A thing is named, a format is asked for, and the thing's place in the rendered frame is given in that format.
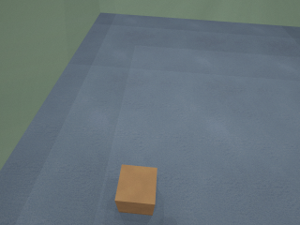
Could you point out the carton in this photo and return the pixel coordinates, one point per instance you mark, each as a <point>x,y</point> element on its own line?
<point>136,190</point>

